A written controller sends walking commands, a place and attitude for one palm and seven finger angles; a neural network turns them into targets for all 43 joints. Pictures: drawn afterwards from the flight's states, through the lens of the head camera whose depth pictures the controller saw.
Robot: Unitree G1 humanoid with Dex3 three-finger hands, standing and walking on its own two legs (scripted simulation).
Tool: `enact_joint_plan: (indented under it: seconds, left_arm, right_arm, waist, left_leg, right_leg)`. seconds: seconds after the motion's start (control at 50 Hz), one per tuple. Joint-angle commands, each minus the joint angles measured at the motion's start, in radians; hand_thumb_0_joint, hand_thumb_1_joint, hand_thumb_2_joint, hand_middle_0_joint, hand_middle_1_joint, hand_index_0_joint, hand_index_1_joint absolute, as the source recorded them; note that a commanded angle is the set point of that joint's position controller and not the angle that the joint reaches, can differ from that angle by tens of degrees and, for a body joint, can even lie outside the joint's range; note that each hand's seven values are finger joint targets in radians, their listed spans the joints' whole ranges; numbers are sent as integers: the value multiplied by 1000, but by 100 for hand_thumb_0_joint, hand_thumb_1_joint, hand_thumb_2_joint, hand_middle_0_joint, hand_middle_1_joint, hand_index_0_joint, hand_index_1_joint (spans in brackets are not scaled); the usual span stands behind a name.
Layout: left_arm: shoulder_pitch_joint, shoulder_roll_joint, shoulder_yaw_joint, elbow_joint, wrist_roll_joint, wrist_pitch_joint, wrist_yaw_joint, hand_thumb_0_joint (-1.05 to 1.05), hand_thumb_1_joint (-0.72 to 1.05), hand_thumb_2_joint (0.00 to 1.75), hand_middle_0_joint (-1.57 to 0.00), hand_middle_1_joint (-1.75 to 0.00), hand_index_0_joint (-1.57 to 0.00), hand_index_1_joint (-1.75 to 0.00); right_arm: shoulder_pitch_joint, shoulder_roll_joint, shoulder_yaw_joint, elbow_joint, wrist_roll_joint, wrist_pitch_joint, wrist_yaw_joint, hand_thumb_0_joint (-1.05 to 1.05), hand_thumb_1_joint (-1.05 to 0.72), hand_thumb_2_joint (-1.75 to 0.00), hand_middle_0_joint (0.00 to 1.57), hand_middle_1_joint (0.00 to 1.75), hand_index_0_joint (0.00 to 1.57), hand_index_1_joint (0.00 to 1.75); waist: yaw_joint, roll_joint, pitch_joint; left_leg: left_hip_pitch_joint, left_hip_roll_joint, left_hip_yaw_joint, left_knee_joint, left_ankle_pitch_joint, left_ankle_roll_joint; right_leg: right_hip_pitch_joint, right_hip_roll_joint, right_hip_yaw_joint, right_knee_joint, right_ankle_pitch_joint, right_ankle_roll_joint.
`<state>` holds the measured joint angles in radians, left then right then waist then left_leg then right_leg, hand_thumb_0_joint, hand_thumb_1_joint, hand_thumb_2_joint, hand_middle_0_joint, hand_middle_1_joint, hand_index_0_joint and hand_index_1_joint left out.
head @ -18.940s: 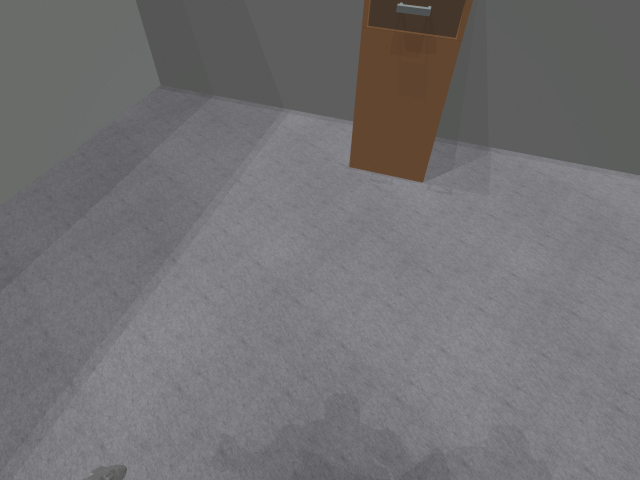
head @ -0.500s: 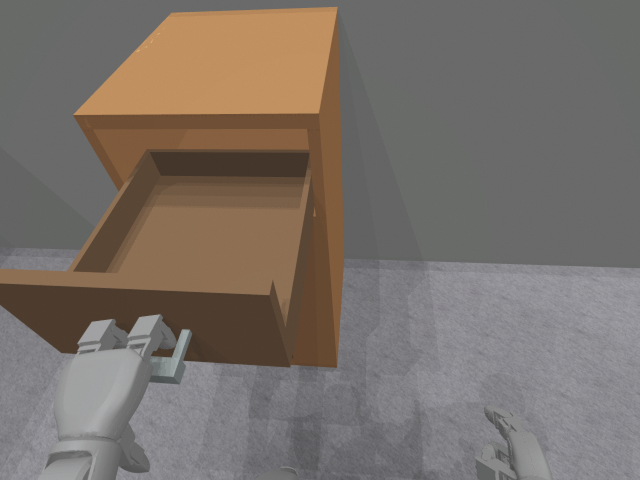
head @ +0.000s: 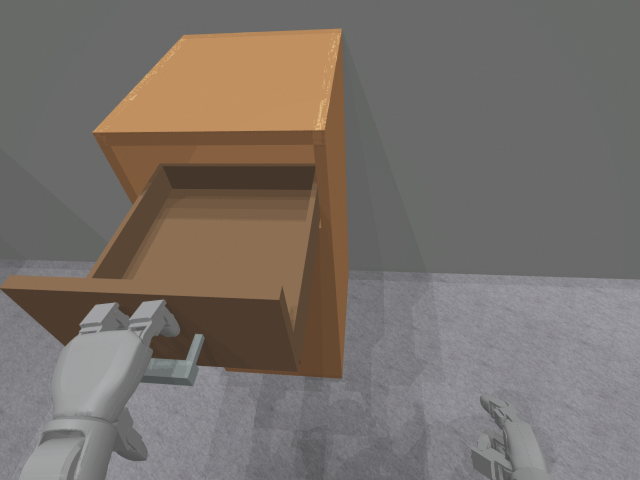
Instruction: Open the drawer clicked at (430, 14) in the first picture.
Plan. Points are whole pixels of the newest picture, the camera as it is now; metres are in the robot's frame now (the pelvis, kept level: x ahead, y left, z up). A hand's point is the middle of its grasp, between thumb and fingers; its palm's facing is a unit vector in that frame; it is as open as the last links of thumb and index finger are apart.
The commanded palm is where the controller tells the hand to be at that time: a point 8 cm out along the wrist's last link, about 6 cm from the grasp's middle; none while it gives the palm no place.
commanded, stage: lift the hand off the handle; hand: left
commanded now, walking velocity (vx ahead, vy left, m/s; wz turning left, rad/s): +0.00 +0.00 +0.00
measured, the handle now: (152, 354) +0.24 +0.25 +0.04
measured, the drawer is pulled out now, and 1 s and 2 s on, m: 0.30 0.30 0.30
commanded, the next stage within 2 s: draw the hand back to the body in 0.88 s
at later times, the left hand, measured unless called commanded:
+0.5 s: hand (108, 341) +0.21 +0.24 +0.14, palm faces +0.15 -0.10 -0.98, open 13.5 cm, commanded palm +0.17 +0.24 +0.20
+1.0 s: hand (87, 321) +0.21 +0.24 +0.18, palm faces +0.13 -0.10 -0.99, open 13.8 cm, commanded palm +0.17 +0.25 +0.24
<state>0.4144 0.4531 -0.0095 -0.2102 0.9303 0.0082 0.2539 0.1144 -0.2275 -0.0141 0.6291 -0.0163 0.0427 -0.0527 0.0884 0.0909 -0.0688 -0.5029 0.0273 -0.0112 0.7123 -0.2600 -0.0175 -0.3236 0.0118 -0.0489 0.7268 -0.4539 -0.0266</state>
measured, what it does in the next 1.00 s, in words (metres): stands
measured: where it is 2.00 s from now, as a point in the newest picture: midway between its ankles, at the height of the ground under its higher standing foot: outside the picture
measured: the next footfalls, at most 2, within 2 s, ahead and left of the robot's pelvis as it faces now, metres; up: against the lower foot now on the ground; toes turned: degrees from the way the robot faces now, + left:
none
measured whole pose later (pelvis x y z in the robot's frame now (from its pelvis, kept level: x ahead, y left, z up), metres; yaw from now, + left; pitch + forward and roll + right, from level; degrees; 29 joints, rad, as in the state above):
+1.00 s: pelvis +0.00 +0.01 +0.02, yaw +1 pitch -3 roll +0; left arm 0.34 0.56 0.09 -0.52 0.77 0.11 -0.07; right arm 0.07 -0.27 0.04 0.62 0.02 0.04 -0.01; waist 0.12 0.13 -0.01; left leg -0.27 0.01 -0.01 0.47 -0.16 -0.01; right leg -0.08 0.00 -0.05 0.47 -0.34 -0.01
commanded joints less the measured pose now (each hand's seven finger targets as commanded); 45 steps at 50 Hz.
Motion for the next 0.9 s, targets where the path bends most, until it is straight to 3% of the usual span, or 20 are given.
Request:
enact_joint_plan:
  seconds: [0.0, 0.12, 0.16, 0.2, 0.28, 0.42, 0.5, 0.56, 0.64, 0.68, 0.72, 0.74, 0.78, 0.88]
  left_arm:
    - [-179, 182, 142, -283, -8, 0, 30, 0, -50, 30, -30, -120, -30, -120]
    - [-213, 205, 151, -324, -20, 12, -17, 0, -50, 30, -30, -120, -30, -120]
    - [-224, 200, 143, -361, -26, 12, -32, 0, -50, 30, -30, -120, -30, -120]
    - [-206, 236, 181, -378, -37, 8, -45, 0, -50, 30, -30, -120, -30, -120]
    - [-174, 221, 184, -396, -53, 12, -70, 0, -50, 30, -30, -120, -30, -120]
    - [-241, 218, 150, -445, -63, 52, -125, 0, -50, 30, -30, -120, -30, -120]
    - [-212, 261, 188, -427, -70, 92, -165, 0, -50, 30, -30, -120, -30, -120]
    - [-199, 245, 176, -441, -91, 126, -205, 0, -50, 30, -30, -120, -30, -120]
    - [-203, 296, 233, -463, -125, 146, -245, 0, -50, 30, -30, -120, -30, -120]
    - [-225, 301, 224, -460, -132, 136, -264, 0, -50, 30, -30, -120, -30, -120]
    - [-232, 330, 253, -495, -142, 122, -271, 0, -50, 30, -30, -120, -30, -120]
    - [-225, 338, 275, -510, -155, 123, -274, 0, -50, 30, -30, -120, -30, -120]
    - [-217, 301, 242, -476, -158, 111, -282, 0, -50, 30, -30, -120, -30, -120]
    - [-233, 308, 245, -452, -155, 99, -293, 0, -50, 30, -30, -120, -30, -120]
  right_arm:
    - [-169, -84, -16, -176, 4, -52, -7, 0, -90, -90, 20, 30, 20, 30]
    - [-184, -85, -7, -178, 9, -50, -9, 0, -90, -90, 20, 30, 20, 30]
    - [-185, -81, -2, -183, 9, -56, -8, 0, -90, -90, 20, 30, 20, 30]
    - [-190, -87, -5, -181, 10, -56, -11, 0, -90, -90, 20, 30, 20, 30]
    - [-197, -85, -1, -175, 14, -58, -3, 0, -90, -90, 20, 30, 20, 30]
    - [-210, -87, 9, -179, 17, -52, 7, 0, -90, -90, 20, 30, 20, 30]
    - [-225, -94, 16, -176, 21, -41, 16, 0, -90, -90, 20, 30, 20, 30]
    - [-237, -89, 29, -184, 29, -35, 32, 0, -90, -90, 20, 30, 20, 30]
    - [-277, -97, 35, -197, 39, -33, 33, 0, -90, -90, 20, 30, 20, 30]
    - [-253, -100, 33, -188, 35, -31, 31, 0, -90, -90, 20, 30, 20, 30]
    - [-251, -106, 30, -199, 34, -38, 27, 0, -90, -90, 20, 30, 20, 30]
    - [-277, -105, 35, -204, 41, -48, 30, 0, -90, -90, 20, 30, 20, 30]
    - [-245, -101, 31, -189, 35, -50, 30, 0, -90, -90, 20, 30, 20, 30]
    - [-241, -108, 25, -184, 36, -51, 35, 0, -90, -90, 20, 30, 20, 30]
  waist:
    - [1, -23, -135]
    - [3, -28, -96]
    - [9, -26, -123]
    - [21, -13, -129]
    - [22, -25, -106]
    - [21, -16, -101]
    - [37, -47, -86]
    - [39, -30, -82]
    - [45, -23, -63]
    - [35, -34, -44]
    - [42, -42, -76]
    - [46, -13, -78]
    - [35, -37, -52]
    - [33, -50, -39]
  left_leg:
    - [295, -53, 18, -91, 107, 44]
    - [330, -53, 18, -124, 117, 44]
    - [355, -52, 16, -133, 135, 44]
    - [367, -54, 22, -143, 156, 43]
    - [378, -51, 21, -159, 191, 39]
    - [417, -49, 20, -199, 208, 39]
    - [410, -50, 25, -227, 221, 38]
    - [408, -48, 24, -247, 240, 35]
    - [414, -45, 25, -254, 247, 34]
    - [417, -49, 30, -264, 232, 36]
    - [436, -54, 30, -258, 249, 39]
    - [438, -48, 26, -250, 252, 36]
    - [431, -52, 27, -261, 252, 37]
    - [420, -52, 29, -267, 223, 34]
  right_leg:
    - [-134, 16, 20, -195, 228, 14]
    - [-110, 13, 16, -236, 228, 17]
    - [-89, 10, 11, -239, 232, 15]
    - [-62, 11, 17, -255, 264, 16]
    - [-39, 12, 7, -270, 301, 16]
    - [-6, 10, 1, -302, 299, 20]
    - [44, 8, 5, -321, 323, 23]
    - [75, 9, -3, -322, 335, 22]
    - [100, 15, 6, -342, 357, 22]
    - [90, 9, 1, -357, 338, 30]
    - [108, 6, 5, -358, 369, 34]
    - [109, 13, 9, -359, 368, 28]
    - [96, 9, -5, -362, 359, 32]
    - [88, 9, -4, -368, 328, 32]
